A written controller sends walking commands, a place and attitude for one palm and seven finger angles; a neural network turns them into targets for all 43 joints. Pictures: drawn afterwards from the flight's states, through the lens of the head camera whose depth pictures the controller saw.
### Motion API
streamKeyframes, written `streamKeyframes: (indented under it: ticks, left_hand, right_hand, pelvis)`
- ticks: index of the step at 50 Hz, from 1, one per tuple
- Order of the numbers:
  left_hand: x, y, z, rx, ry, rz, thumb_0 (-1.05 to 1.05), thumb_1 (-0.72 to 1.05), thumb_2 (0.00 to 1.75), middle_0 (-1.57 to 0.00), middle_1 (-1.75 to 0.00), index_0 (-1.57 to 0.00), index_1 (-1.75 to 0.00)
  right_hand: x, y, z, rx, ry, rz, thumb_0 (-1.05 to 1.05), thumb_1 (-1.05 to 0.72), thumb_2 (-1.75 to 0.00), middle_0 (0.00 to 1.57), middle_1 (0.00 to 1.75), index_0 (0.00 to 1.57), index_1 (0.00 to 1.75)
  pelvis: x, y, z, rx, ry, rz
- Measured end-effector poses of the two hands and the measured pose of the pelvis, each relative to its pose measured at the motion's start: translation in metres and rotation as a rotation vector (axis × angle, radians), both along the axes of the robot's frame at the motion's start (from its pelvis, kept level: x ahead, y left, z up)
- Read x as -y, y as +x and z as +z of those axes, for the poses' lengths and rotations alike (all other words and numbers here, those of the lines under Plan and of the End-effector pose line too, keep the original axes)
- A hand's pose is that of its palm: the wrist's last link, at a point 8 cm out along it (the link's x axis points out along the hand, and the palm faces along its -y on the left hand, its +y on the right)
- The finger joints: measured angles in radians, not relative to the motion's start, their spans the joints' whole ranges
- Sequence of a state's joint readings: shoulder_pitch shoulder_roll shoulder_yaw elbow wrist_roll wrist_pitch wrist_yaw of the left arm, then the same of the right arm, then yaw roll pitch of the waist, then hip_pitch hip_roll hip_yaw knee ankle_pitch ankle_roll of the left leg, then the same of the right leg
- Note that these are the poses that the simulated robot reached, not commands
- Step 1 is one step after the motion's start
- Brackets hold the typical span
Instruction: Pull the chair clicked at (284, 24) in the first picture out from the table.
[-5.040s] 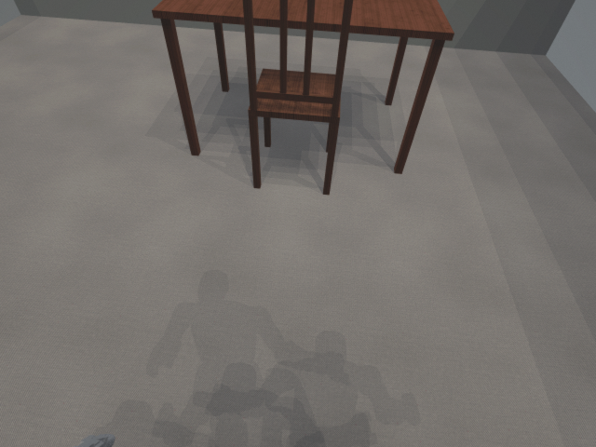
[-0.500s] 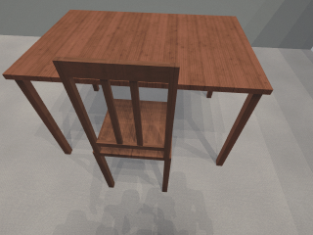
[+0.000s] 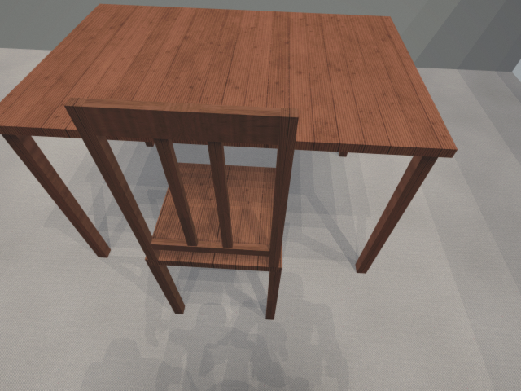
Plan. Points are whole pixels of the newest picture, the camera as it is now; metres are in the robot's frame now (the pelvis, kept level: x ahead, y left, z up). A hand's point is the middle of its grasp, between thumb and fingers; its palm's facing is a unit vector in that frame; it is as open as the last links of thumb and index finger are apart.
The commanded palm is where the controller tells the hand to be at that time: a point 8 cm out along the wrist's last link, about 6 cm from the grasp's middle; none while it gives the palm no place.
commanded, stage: come to a stop and stand still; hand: left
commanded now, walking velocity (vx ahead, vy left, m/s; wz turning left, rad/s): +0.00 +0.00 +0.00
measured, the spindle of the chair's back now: (180, 200) +0.48 +0.21 -0.06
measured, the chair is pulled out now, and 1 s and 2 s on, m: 0.00 0.00 0.00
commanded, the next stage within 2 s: look again from close up in 0.58 s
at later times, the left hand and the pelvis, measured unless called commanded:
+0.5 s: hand out of the picture +0.01 +0.19 -0.17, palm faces +0.04 -0.98 -0.21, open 7.4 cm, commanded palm none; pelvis +0.00 +0.02 +0.00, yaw +1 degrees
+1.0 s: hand out of the picture -0.01 +0.18 -0.17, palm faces +0.04 -0.99 -0.15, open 7.4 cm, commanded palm none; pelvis +0.01 +0.03 +0.01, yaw +0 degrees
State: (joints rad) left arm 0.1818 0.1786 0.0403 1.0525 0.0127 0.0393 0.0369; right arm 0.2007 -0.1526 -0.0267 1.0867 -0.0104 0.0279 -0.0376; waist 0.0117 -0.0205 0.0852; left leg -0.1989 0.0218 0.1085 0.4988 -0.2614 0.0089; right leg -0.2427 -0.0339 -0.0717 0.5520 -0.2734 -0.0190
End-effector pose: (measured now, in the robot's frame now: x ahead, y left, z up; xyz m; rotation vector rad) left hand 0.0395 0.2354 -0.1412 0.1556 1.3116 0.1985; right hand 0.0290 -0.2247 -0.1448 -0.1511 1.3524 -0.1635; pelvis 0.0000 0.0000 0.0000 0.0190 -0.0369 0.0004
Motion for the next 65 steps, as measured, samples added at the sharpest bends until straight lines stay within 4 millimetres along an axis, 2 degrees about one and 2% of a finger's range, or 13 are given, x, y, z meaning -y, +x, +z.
streamKeyframes:
  ticks: [7,15,26,33,49,65]
  left_hand:
    - [0.006,-0.028,0.004,-0.051,-0.012,-0.008,0.00,0.91,0.89,-0.20,-0.30,-0.20,-0.30]
    - [0.013,-0.048,0.001,-0.061,-0.028,-0.021,0.00,0.90,0.89,-0.20,-0.30,-0.20,-0.30]
    - [-0.005,-0.037,0.003,-0.012,-0.020,-0.013,0.00,0.91,0.89,-0.20,-0.30,-0.20,-0.30]
    - [-0.009,-0.037,0.004,-0.029,-0.024,-0.013,0.00,0.91,0.89,-0.20,-0.30,-0.20,-0.30]
    - [0.002,-0.050,-0.002,-0.103,-0.076,0.006,0.00,0.91,0.89,-0.20,-0.30,-0.20,-0.30]
    - [0.002,-0.047,-0.002,-0.114,-0.078,0.011,0.00,0.91,0.89,-0.20,-0.30,-0.20,-0.30]
  right_hand:
    - [0.003,0.003,0.005,0.041,0.009,0.004,0.00,-0.92,-0.90,0.20,0.30,0.20,0.30]
    - [0.001,-0.011,0.004,0.035,0.015,0.015,0.00,-0.92,-0.90,0.20,0.30,0.20,0.30]
    - [-0.030,-0.035,-0.002,-0.006,0.059,0.032,0.01,-0.91,-0.90,0.20,0.30,0.20,0.30]
    - [-0.041,-0.040,-0.002,-0.037,0.074,0.023,0.01,-0.91,-0.90,0.20,0.30,0.20,0.30]
    - [-0.040,-0.025,0.003,-0.041,0.038,0.017,0.01,-0.91,-0.90,0.20,0.30,0.20,0.30]
    - [-0.042,-0.019,0.004,-0.053,0.035,0.012,0.01,-0.92,-0.90,0.20,0.30,0.20,0.30]
  pelvis:
    - [0.001,-0.004,0.005,-0.010,-0.006,-0.002]
    - [-0.003,-0.006,0.003,-0.016,-0.026,0.007]
    - [-0.017,-0.003,0.001,-0.011,-0.016,0.022]
    - [-0.022,0.000,0.003,-0.015,-0.012,0.016]
    - [-0.029,0.011,0.005,-0.016,-0.013,0.007]
    - [-0.030,0.019,0.006,-0.015,-0.014,0.006]
